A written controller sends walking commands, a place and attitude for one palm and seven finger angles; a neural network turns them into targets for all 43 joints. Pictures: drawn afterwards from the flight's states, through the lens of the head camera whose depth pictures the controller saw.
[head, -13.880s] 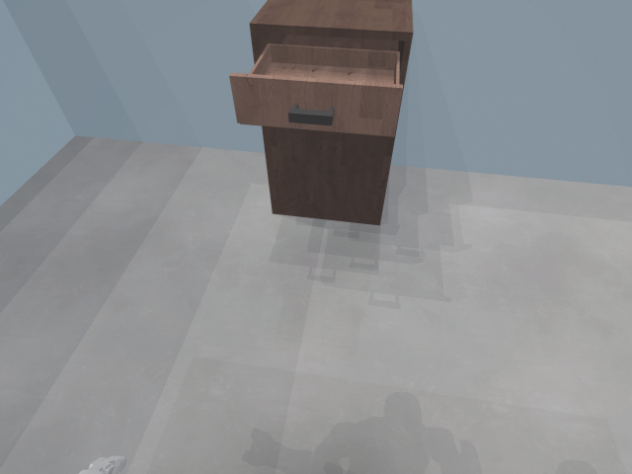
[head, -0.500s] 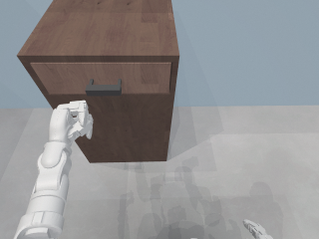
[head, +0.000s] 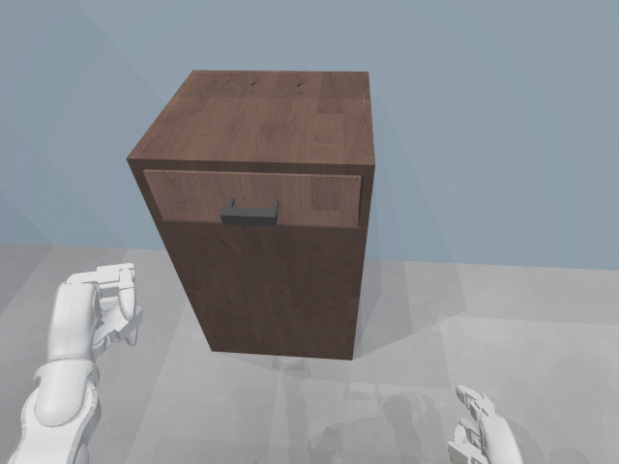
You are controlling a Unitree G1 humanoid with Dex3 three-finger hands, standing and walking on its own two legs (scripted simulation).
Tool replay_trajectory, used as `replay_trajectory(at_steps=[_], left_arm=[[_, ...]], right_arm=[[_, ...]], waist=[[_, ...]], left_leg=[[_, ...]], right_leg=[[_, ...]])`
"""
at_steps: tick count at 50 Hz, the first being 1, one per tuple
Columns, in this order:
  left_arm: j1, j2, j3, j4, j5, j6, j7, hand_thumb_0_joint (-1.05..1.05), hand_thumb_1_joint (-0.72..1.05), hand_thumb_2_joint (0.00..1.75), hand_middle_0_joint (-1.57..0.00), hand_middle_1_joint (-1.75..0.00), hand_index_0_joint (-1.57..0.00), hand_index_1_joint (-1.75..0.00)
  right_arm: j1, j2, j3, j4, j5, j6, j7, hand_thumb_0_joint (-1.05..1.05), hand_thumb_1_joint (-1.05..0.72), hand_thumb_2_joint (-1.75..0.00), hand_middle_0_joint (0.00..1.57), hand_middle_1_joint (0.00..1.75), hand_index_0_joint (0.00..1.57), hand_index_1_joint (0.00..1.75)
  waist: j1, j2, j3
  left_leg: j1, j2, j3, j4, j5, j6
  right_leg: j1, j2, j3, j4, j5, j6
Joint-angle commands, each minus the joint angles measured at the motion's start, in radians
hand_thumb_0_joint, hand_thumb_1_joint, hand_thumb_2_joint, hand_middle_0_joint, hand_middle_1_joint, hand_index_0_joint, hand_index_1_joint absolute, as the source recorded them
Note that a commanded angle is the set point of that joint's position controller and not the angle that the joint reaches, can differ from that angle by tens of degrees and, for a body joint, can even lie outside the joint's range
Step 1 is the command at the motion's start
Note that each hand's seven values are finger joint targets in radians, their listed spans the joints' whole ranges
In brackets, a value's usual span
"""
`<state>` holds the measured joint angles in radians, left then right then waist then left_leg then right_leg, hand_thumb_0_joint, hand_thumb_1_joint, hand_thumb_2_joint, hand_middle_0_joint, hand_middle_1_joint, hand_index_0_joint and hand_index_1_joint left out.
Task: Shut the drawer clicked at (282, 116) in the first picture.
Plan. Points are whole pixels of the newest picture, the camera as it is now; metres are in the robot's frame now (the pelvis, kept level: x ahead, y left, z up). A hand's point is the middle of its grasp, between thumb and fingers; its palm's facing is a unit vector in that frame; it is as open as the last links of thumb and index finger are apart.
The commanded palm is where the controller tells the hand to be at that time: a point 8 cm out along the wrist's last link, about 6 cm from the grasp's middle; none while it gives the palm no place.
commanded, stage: draw the hand back to the body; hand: left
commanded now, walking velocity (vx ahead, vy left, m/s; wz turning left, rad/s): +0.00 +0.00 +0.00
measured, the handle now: (251, 209) +0.61 +0.20 -0.05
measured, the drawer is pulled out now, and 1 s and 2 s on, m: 0.00 0.00 0.00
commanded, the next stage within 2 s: step back with the hand held close in 0.42 s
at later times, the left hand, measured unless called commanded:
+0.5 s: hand (78, 350) +0.18 +0.24 +0.15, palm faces +0.42 -0.82 -0.38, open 3.2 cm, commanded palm +0.12 +0.28 +0.18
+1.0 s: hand (42, 366) +0.16 +0.26 +0.16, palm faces +0.32 -0.79 -0.52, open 3.2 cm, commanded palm +0.10 +0.30 +0.18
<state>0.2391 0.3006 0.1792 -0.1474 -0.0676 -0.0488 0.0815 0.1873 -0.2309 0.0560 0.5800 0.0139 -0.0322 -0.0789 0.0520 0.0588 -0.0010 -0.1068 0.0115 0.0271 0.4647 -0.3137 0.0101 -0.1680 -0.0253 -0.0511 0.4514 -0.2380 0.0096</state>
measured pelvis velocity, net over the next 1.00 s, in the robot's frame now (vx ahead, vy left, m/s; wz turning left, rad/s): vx -0.04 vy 0.02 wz -0.02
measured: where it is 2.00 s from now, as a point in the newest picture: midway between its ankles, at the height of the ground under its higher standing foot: outside the picture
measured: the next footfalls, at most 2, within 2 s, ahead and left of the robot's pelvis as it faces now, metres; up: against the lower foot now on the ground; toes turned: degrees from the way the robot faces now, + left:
right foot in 1.94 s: -0.25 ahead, -0.09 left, +0.00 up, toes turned +0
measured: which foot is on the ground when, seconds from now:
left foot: down 0.00-1.00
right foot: down 0.00-1.00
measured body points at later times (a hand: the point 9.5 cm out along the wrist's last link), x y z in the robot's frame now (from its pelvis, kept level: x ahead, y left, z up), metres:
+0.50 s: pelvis -0.01 +0.00 +0.00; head -0.02 -0.02 +0.45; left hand +0.15 +0.29 +0.17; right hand +0.18 -0.22 -0.08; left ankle -0.04 +0.11 -0.74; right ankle +0.00 -0.13 -0.74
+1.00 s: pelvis -0.04 +0.02 +0.00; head -0.02 +0.02 +0.45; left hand +0.13 +0.30 +0.19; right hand +0.14 -0.22 -0.08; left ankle -0.04 +0.11 -0.74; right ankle +0.01 -0.13 -0.74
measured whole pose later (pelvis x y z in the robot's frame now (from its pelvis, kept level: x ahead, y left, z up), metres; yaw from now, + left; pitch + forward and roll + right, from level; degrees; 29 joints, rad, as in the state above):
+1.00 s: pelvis -0.04 +0.02 +0.00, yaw -1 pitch +0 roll +0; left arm 0.63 0.41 0.38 -0.55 -0.03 -0.19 0.11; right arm 0.19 -0.23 -0.02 0.55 0.00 -0.01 -0.08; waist 0.01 0.02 0.03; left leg -0.22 -0.03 0.06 0.47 -0.25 0.05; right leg -0.29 -0.06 -0.01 0.45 -0.16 0.04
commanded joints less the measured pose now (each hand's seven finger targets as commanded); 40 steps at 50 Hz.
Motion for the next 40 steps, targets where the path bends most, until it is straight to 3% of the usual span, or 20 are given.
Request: replay_trajectory(at_steps=[1, 3, 11, 16, 20, 23, 26, 27, 28, 29, 30, 33, 38, 40], left_arm=[[-0.078, 0.190, 0.134, -0.356, 0.002, -0.073, 0.018, 0.00, 0.90, 0.90, -1.40, -1.60, -1.40, -1.60], [-0.026, 0.193, 0.153, -0.427, 0.004, -0.081, 0.023, 0.00, 0.90, 0.90, -1.40, -1.60, -1.40, -1.60], [0.208, 0.205, 0.235, -0.513, 0.002, -0.090, 0.024, 0.00, 0.90, 0.90, -1.40, -1.60, -1.40, -1.60], [0.175, 0.151, 0.186, -0.474, 0.011, -0.088, 0.023, 0.00, 0.90, 0.90, -1.40, -1.60, -1.40, -1.60], [0.147, 0.177, 0.204, -0.488, 0.017, -0.096, 0.037, 0.00, 0.90, 0.90, -1.40, -1.60, -1.40, -1.60], [0.147, 0.196, 0.217, -0.534, 0.020, -0.104, 0.043, 0.00, 0.90, 0.90, -1.40, -1.60, -1.40, -1.60], [0.162, 0.212, 0.234, -0.548, 0.022, -0.106, 0.048, 0.00, 0.90, 0.90, -1.40, -1.60, -1.40, -1.60], [0.164, 0.197, 0.221, -0.552, 0.023, -0.107, 0.046, 0.00, 0.90, 0.90, -1.40, -1.60, -1.40, -1.60], [0.085, 0.307, 0.356, -0.595, 0.022, -0.155, 0.051, 0.00, 0.90, 0.90, -1.40, -1.60, -1.40, -1.60], [0.204, 0.229, 0.308, -0.481, 0.026, -0.157, 0.043, 0.00, 0.90, 0.90, -1.40, -1.60, -1.40, -1.60], [0.238, 0.199, 0.272, -0.471, 0.029, -0.157, 0.037, 0.00, 0.90, 0.90, -1.40, -1.60, -1.40, -1.60], [0.280, 0.181, 0.259, -0.487, 0.031, -0.183, 0.034, 0.00, 0.90, 0.90, -1.40, -1.60, -1.40, -1.60], [0.385, 0.217, 0.304, -0.532, 0.021, -0.199, 0.040, 0.00, 0.90, 0.90, -1.40, -1.60, -1.40, -1.60], [0.412, 0.234, 0.322, -0.560, 0.016, -0.201, 0.044, 0.00, 0.90, 0.90, -1.40, -1.60, -1.40, -1.60]], right_arm=[[-0.127, -0.101, -0.045, -0.150, -0.015, -0.072, -0.007, 0.00, -0.90, -0.90, 0.20, 0.30, 0.20, 0.30], [-0.121, -0.096, -0.047, -0.147, -0.020, -0.088, -0.005, 0.00, -0.90, -0.90, 0.20, 0.30, 0.20, 0.30], [-0.120, -0.091, -0.061, -0.141, -0.022, -0.118, -0.004, 0.00, -0.90, -0.90, 0.20, 0.30, 0.20, 0.30], [-0.104, -0.098, -0.064, -0.119, -0.022, -0.126, -0.012, 0.00, -0.90, -0.90, 0.20, 0.30, 0.20, 0.30], [-0.101, -0.098, -0.063, -0.117, -0.026, -0.137, -0.020, 0.00, -0.90, -0.90, 0.20, 0.30, 0.20, 0.30], [-0.108, -0.094, -0.063, -0.121, -0.028, -0.152, -0.025, 0.00, -0.90, -0.90, 0.20, 0.30, 0.20, 0.30], [-0.110, -0.093, -0.060, -0.117, -0.031, -0.165, -0.022, 0.00, -0.90, -0.90, 0.20, 0.30, 0.20, 0.30], [-0.111, -0.089, -0.058, -0.117, -0.030, -0.167, -0.021, 0.00, -0.90, -0.90, 0.20, 0.30, 0.20, 0.30], [-0.101, -0.119, -0.064, -0.148, -0.031, -0.133, -0.013, 0.00, -0.90, -0.90, 0.20, 0.30, 0.20, 0.30], [-0.095, -0.101, -0.072, -0.126, -0.030, -0.110, -0.012, 0.00, -0.90, -0.90, 0.20, 0.30, 0.20, 0.30], [-0.101, -0.105, -0.077, -0.131, -0.033, -0.096, -0.006, 0.00, -0.90, -0.90, 0.20, 0.30, 0.20, 0.30], [-0.096, -0.115, -0.089, -0.138, -0.035, -0.069, 0.000, 0.00, -0.90, -0.90, 0.20, 0.30, 0.20, 0.30], [-0.100, -0.116, -0.109, -0.170, -0.026, -0.036, 0.002, 0.00, -0.90, -0.90, 0.20, 0.30, 0.20, 0.30], [-0.105, -0.112, -0.117, -0.186, -0.019, -0.026, 0.001, 0.00, -0.90, -0.90, 0.20, 0.30, 0.20, 0.30]], waist=[[-0.002, 0.009, -0.089], [0.002, 0.035, -0.100], [0.021, -0.034, -0.015], [-0.003, -0.033, 0.062], [0.008, -0.042, 0.013], [0.018, -0.003, -0.045], [0.025, 0.017, -0.045], [0.021, 0.026, -0.026], [-0.033, 0.002, 0.067], [-0.034, -0.065, 0.063], [-0.038, -0.067, 0.063], [-0.046, -0.020, -0.008], [-0.037, -0.039, -0.181], [-0.035, -0.051, -0.216]], left_leg=[[-0.025, 0.001, -0.011, -0.102, 0.272, 0.015], [-0.016, 0.000, -0.013, -0.106, 0.291, 0.013], [-0.028, 0.007, -0.005, -0.106, 0.256, 0.012], [-0.030, 0.009, -0.005, -0.115, 0.185, 0.017], [-0.019, 0.007, -0.014, -0.119, 0.167, 0.022], [-0.002, 0.003, -0.012, -0.115, 0.198, 0.021], [-0.012, -0.001, -0.017, -0.115, 0.225, 0.012], [-0.011, 0.003, -0.018, -0.119, 0.223, 0.010], [-0.110, 0.008, -0.019, -0.098, 0.147, 0.034], [-0.099, 0.006, -0.030, -0.081, 0.152, 0.032], [-0.086, 0.007, -0.026, -0.074, 0.174, 0.031], [-0.096, 0.018, -0.024, -0.086, 0.261, 0.023], [-0.089, 0.033, -0.030, -0.079, 0.483, 0.017], [-0.099, 0.038, -0.031, -0.069, 0.514, 0.016]], right_leg=[[0.125, 0.024, 0.010, -0.081, 0.200, -0.035], [0.145, 0.019, 0.009, -0.077, 0.220, -0.035], [0.118, 0.030, 0.014, -0.115, 0.182, -0.031], [0.057, 0.026, 0.018, -0.140, 0.095, -0.027], [0.080, 0.019, 0.018, -0.130, 0.065, -0.027], [0.119, 0.017, 0.022, -0.117, 0.104, -0.029], [0.140, 0.022, 0.022, -0.117, 0.140, -0.033], [0.129, 0.023, 0.020, -0.115, 0.138, -0.033], [0.027, -0.020, 0.128, -0.173, 0.166, -0.033], [0.006, -0.040, 0.124, -0.190, 0.149, -0.036], [-0.013, -0.044, 0.131, -0.200, 0.157, -0.036], [0.037, -0.040, 0.091, -0.149, 0.262, -0.029], [0.145, -0.027, 0.040, -0.042, 0.479, -0.012], [0.157, -0.028, 0.040, -0.011, 0.531, -0.005]])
